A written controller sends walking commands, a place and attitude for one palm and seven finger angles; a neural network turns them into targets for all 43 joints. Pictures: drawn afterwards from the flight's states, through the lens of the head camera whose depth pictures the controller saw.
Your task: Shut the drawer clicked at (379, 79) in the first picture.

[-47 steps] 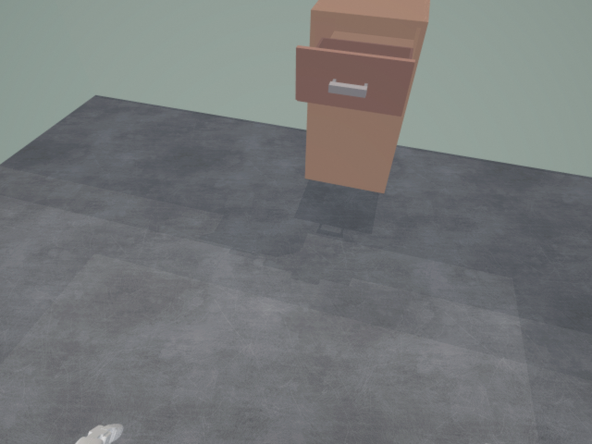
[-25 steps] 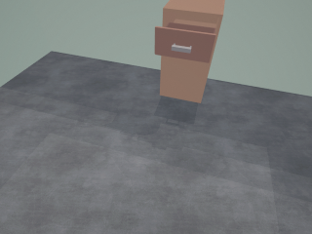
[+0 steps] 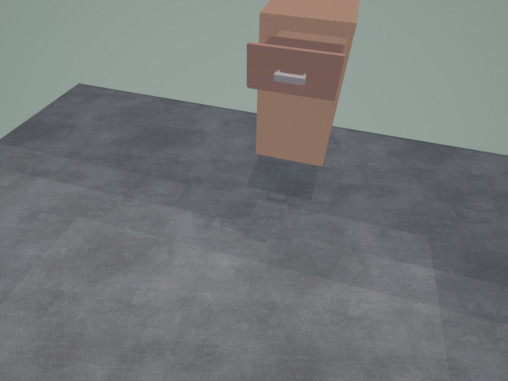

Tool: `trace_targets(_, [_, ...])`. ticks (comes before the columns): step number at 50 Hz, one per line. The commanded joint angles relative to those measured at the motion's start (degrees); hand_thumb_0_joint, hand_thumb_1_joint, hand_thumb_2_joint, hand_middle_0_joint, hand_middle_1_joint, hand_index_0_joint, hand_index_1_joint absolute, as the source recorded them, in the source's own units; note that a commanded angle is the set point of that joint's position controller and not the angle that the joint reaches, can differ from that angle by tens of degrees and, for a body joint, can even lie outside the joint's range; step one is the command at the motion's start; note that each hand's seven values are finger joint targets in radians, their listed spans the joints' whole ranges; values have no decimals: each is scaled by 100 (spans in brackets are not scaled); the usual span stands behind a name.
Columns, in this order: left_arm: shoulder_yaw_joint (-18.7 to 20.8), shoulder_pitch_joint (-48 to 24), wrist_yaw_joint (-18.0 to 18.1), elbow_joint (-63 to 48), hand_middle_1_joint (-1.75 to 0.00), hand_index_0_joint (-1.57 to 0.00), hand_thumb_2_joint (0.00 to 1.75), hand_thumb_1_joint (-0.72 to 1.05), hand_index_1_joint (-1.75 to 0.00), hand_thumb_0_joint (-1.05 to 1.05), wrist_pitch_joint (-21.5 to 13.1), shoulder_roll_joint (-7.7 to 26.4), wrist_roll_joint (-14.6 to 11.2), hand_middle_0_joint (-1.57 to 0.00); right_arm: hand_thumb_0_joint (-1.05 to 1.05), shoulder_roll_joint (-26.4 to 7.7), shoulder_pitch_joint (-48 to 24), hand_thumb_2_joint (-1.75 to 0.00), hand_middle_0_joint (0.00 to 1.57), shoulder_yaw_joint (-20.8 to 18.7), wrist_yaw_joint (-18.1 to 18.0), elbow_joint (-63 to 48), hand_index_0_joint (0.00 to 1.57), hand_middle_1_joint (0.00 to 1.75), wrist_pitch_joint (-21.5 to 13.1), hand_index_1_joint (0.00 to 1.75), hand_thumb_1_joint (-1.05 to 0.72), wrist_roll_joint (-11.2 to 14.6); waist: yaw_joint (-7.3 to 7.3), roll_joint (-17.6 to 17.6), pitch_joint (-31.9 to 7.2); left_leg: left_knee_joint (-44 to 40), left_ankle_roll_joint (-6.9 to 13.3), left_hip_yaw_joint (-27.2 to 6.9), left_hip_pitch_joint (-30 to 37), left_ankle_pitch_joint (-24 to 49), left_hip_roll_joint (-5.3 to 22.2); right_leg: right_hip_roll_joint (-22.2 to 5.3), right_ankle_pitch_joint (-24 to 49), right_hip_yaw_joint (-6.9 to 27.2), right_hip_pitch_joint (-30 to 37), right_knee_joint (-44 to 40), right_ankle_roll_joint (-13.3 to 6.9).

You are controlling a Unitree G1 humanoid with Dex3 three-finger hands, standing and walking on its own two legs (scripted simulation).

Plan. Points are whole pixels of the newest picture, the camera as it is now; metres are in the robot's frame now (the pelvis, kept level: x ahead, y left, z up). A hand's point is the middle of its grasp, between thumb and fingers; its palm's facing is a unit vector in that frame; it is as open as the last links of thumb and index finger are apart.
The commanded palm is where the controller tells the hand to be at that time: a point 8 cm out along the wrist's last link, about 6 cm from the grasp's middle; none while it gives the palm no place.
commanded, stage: look at it before walking up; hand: left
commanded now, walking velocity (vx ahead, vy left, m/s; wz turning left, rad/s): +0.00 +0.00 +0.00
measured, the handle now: (290, 76) +1.19 -0.08 -0.08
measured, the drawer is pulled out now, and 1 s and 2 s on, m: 0.29 0.29 0.29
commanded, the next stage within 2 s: walk to a spot facing it in 0.50 s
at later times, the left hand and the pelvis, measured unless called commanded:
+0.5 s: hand out of the picture +0.08 +0.25 -0.16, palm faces -0.03 -0.95 -0.32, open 7.4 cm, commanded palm none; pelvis +0.01 +0.00 +0.00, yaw +0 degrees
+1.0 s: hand out of the picture +0.07 +0.17 -0.18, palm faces -0.03 -0.98 -0.20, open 7.4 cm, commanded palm none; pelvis +0.09 -0.02 -0.02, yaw -5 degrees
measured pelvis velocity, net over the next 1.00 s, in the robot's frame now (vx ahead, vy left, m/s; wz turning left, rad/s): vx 0.09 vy -0.02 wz -0.09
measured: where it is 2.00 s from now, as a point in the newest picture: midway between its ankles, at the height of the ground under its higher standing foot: (272, 341)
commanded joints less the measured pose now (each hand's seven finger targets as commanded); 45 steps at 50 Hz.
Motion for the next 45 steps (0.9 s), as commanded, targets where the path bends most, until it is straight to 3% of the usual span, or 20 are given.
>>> trace_targets(1, [265, -257, 97, -370, -30, -20, 90, 90, -30, 0, -144, 1209, 27, -20, 0, -1150, -301, -90, 20, -231, -92, -385, 20, 30, -138, 30, -90, -4, 46, -39, -42, -493, 234, -530, -159, 41, 548, -682, -313, 746, -139, -662, -137])
trace_targets(21, [260, -213, 99, -332, -30, -20, 90, 90, -30, 0, -164, 1173, 24, -20, 0, -1171, -399, -90, 20, -228, -110, -380, 20, 30, -168, 30, -90, 15, 62, 58, -301, -498, 246, -540, 107, 625, 625, -702, 491, 621, 136, -557, -113])
trace_targets(30, [247, -199, 97, -304, -30, -20, 90, 90, -30, 0, -157, 1182, 28, -20, 0, -1175, -465, -90, 20, -225, -115, -372, 20, 30, -157, 30, -90, 16, 74, 59, -198, -544, 246, -530, 163, 621, 622, -698, 517, 620, 95, -606, -100])
trace_targets(32, [113, 196, 112, -141, -30, -20, 90, 90, -30, 0, -37, 496, 29, -20, 0, -471, -63, -90, 20, -68, -87, -225, 20, 30, -58, 30, -90, -32, 58, -28, -228, -410, 126, -318, 161, -208, 564, -626, -432, 653, 7, -578, -31])
trace_targets(35, [178, 390, 24, -203, -30, -20, 90, 90, -30, 0, 52, 517, 80, -20, 0, -533, 167, -90, 20, -147, -61, -252, 20, 30, -4, 30, -90, -82, 60, 24, 228, -537, 214, -363, -218, -2011, 577, -443, -1910, 781, -527, -476, -144])
trace_targets(38, [247, 554, -52, -338, -30, -20, 90, 90, -30, 0, 35, 450, 105, -20, 0, -652, 311, -90, 20, -246, -61, -354, 20, 30, -22, 30, -90, -79, 52, 220, 586, -626, 400, -609, -343, -2619, 821, -190, -2013, 689, -999, 18, -218])
trace_targets(40, [274, 663, -82, -439, -30, -20, 90, 90, -30, 0, -24, 246, 106, -20, 0, -724, 545, -90, 20, -321, -83, -392, 20, 30, -78, 30, -90, -72, 3, 505, 644, -760, 616, -913, -122, -2582, 1159, 4, -1577, 411, -1312, 693, -208])
trace_targets(42, [277, 702, -106, -545, -30, -20, 90, 90, -30, 0, -94, 1, 98, -20, 0, -767, 747, -90, 20, -403, -106, -413, 20, 30, -143, 30, -90, -50, -9, 880, 567, -834, 872, -1157, 278, -2022, 1602, 76, -1117, -89, -1594, 1245, -133])
trace_targets(43, [287, 648, -115, -588, -30, -20, 90, 90, -30, 0, -120, -29, 100, -20, 0, -716, 818, -90, 20, -423, -99, -408, 20, 30, -164, 30, -90, -39, -43, 858, 575, -754, 923, -1071, 281, -1670, 1666, 9, -1178, -153, -1549, 1263, -108])
trace_targets(44, [303, 856, -118, -564, -30, -20, 90, 90, -30, 0, -155, -94, 95, -20, 0, -644, 771, -90, 20, -416, -105, -438, 20, 30, -181, 30, -90, -39, 82, 870, 548, -422, 868, -813, 195, -1185, 1588, -35, -1069, -174, -1285, 995, -111])
trace_targets(45, [344, 1234, -108, -438, -30, -20, 90, 90, -30, 0, -188, -93, 104, -20, 0, -501, 667, -90, 20, -400, -102, -459, 20, 30, -185, 30, -90, -35, 278, 529, 490, 229, 664, -366, -380, -938, 1321, -64, -814, -71, -463, 508, -184])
